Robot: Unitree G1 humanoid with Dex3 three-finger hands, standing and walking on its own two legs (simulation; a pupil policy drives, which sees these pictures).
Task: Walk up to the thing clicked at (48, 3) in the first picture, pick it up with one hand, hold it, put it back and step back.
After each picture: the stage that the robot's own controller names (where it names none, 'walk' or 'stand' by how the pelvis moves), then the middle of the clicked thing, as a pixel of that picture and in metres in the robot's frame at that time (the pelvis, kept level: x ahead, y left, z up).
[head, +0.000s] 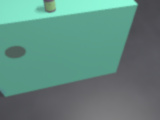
stand; (49, 0) +0.88 +0.18 +0.02
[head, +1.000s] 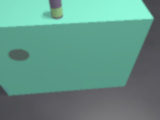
rise first; (56, 6) +0.81 +0.17 +0.03
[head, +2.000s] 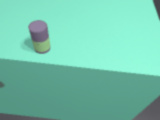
stand; (40, 37) +0.49 +0.19 +0.05
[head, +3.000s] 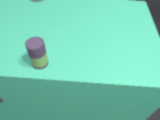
stand; (37, 53) +0.45 +0.18 +0.03
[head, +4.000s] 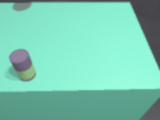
stand; (23, 65) +0.42 +0.22 +0.02
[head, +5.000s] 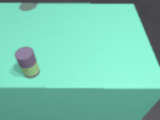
stand; (28, 63) +0.44 +0.21 +0.02
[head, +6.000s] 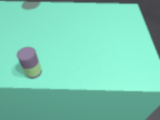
stand; (30, 63) +0.43 +0.20 +0.02
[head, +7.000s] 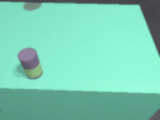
stand; (31, 64) +0.43 +0.20 +0.02
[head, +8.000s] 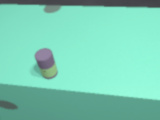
rise first; (47, 64) +0.43 +0.17 +0.02
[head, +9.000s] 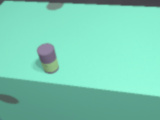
go down; (48, 59) +0.45 +0.18 +0.02
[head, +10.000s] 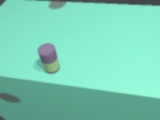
go down; (49, 59) +0.45 +0.18 +0.02
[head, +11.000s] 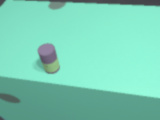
go down; (49, 59) +0.45 +0.18 +0.02
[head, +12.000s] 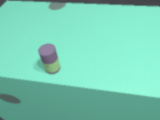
go down; (50, 59) +0.45 +0.17 +0.02
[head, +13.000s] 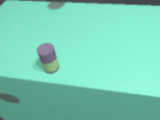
go down; (48, 59) +0.45 +0.18 +0.02
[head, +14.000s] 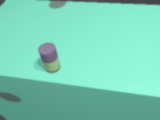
go down; (50, 58) +0.45 +0.18 +0.02
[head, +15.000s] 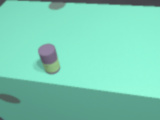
go down; (49, 59) +0.45 +0.18 +0.02
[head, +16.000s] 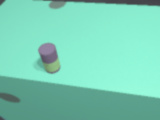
go down; (50, 58) +0.45 +0.18 +0.02
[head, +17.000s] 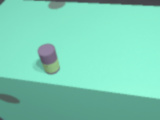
go down; (49, 59) +0.44 +0.18 +0.02
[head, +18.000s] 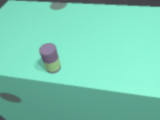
go down; (50, 58) +0.45 +0.18 +0.02
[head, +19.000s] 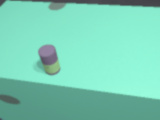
go down; (50, 60) +0.44 +0.17 +0.02
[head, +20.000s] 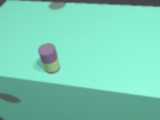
go down; (49, 59) +0.45 +0.18 +0.02
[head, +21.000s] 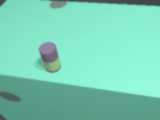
go down; (50, 58) +0.45 +0.18 +0.02
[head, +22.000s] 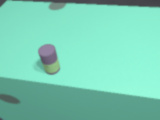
go down; (49, 60) +0.44 +0.18 +0.02
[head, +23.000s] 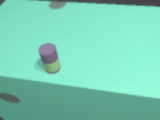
go down; (50, 59) +0.44 +0.18 +0.02
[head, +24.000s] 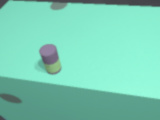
go down; (51, 59) +0.44 +0.17 +0.02
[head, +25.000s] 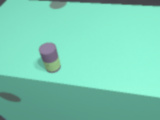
go down; (50, 58) +0.45 +0.18 +0.02
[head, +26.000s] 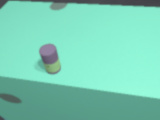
go down; (50, 59) +0.45 +0.17 +0.02
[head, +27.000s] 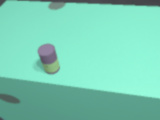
go down; (49, 59) +0.44 +0.18 +0.02
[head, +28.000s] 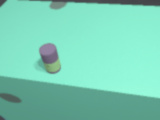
go down; (50, 59) +0.45 +0.17 +0.02
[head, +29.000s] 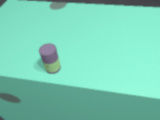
go down; (50, 59) +0.45 +0.18 +0.02
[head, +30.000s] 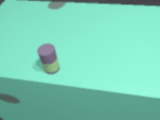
go down; (49, 59) +0.44 +0.18 +0.02
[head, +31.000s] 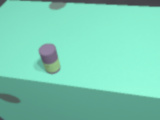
go down; (50, 59) +0.45 +0.18 +0.02
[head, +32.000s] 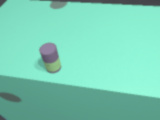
go down; (51, 58) +0.45 +0.17 +0.02
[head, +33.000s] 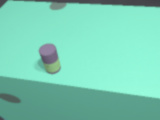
go down; (50, 59) +0.45 +0.18 +0.02
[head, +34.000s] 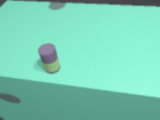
go down; (49, 59) +0.45 +0.18 +0.02
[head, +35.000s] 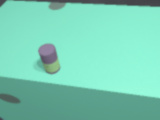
go down; (50, 59) +0.45 +0.18 +0.02
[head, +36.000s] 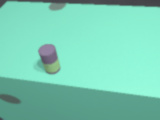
go down; (50, 59) +0.45 +0.18 +0.02
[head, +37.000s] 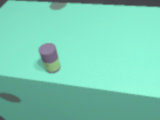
go down; (50, 58) +0.45 +0.18 +0.02
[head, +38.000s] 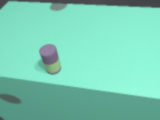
go down; (50, 59) +0.45 +0.17 +0.02
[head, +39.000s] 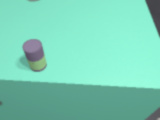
go down; (35, 56) +0.45 +0.16 +0.03
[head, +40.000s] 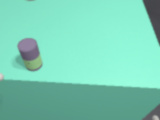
close in; (31, 55) +0.46 +0.17 +0.03
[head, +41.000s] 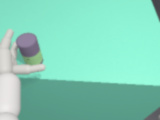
close; (30, 51) +0.44 +0.18 +0.06
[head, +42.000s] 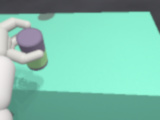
lift; (33, 50) +0.35 +0.14 +0.20
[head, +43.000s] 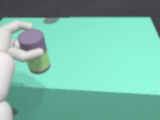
lift; (35, 52) +0.34 +0.14 +0.21
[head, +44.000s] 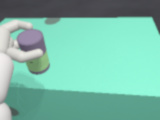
hold; (35, 52) +0.33 +0.14 +0.22
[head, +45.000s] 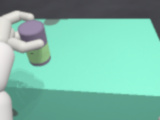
crouch; (36, 44) +0.34 +0.14 +0.24
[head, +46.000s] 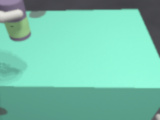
lower; (15, 18) +0.44 +0.18 +0.25
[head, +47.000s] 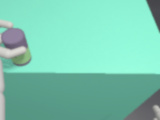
lower; (17, 48) +0.45 +0.18 +0.07
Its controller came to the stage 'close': yes
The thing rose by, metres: 0.23
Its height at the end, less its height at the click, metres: +0.00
